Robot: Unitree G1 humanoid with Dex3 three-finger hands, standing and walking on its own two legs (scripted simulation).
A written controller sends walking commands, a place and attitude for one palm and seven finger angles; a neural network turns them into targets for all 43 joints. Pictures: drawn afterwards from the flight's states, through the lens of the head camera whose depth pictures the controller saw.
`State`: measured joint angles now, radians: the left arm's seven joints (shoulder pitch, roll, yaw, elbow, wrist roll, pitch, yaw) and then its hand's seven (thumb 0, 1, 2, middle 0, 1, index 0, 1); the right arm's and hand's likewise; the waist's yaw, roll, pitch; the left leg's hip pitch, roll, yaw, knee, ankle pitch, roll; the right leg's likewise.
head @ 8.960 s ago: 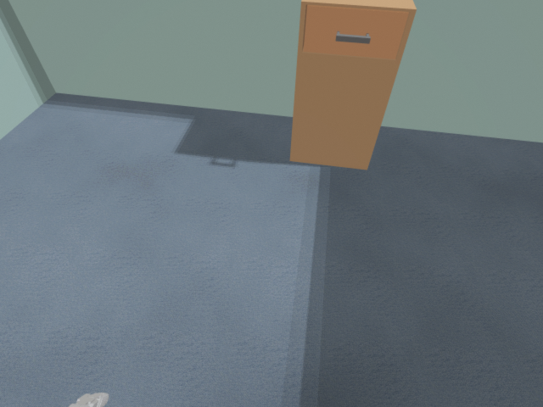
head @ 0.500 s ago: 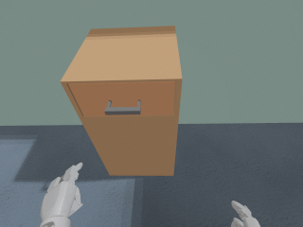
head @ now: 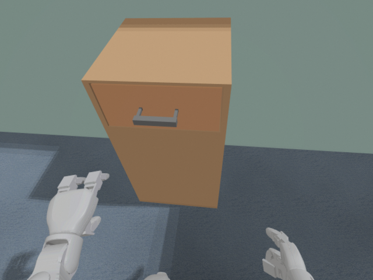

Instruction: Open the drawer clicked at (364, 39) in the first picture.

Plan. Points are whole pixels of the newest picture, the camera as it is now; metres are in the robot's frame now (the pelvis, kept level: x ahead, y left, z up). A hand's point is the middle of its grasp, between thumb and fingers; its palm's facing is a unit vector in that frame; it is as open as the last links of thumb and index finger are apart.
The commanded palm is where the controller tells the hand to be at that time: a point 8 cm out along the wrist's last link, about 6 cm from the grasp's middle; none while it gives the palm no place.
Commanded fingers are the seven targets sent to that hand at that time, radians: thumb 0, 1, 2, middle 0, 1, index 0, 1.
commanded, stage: raise the hand with hooked fingers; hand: left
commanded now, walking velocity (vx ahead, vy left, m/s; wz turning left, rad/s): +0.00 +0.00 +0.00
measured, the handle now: (156, 116) +0.57 +0.17 -0.01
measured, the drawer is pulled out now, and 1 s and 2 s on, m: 0.00 0.00 0.00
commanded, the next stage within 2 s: move the hooked fingers above the handle in 1.18 s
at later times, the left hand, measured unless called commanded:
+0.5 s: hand (80, 172) +0.30 +0.27 +0.07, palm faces +0.09 -0.11 -0.99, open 13.1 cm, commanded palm +0.28 +0.27 +0.13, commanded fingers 0.00 -0.50 0.30 -0.30 -1.20 -0.30 -1.20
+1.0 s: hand (71, 152) +0.33 +0.28 +0.11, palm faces +0.01 -0.11 -0.99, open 13.8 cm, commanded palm +0.30 +0.28 +0.17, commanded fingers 0.00 -0.50 0.30 -0.30 -1.20 -0.30 -1.20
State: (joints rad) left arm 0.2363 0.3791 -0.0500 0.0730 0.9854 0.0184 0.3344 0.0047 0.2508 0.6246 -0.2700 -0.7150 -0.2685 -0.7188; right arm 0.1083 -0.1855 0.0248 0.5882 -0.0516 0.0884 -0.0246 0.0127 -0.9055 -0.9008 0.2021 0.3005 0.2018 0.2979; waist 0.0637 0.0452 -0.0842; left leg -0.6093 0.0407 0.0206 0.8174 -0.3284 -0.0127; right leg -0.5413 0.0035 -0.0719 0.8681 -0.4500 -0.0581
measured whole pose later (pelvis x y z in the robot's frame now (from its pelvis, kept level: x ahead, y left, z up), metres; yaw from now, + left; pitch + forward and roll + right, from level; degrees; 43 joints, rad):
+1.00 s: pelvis +0.02 +0.05 +0.04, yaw +0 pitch +3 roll +0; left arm -0.06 0.48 -0.04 0.08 0.91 -0.01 0.07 0.00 -0.49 0.30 -0.32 -1.20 -0.32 -1.20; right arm 0.16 -0.24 -0.01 0.62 0.00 0.15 -0.01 0.01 -0.91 -0.90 0.20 0.30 0.20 0.30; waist 0.06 0.07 -0.01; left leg -0.34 -0.01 0.05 0.52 -0.23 0.03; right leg -0.26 -0.03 -0.04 0.53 -0.31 0.01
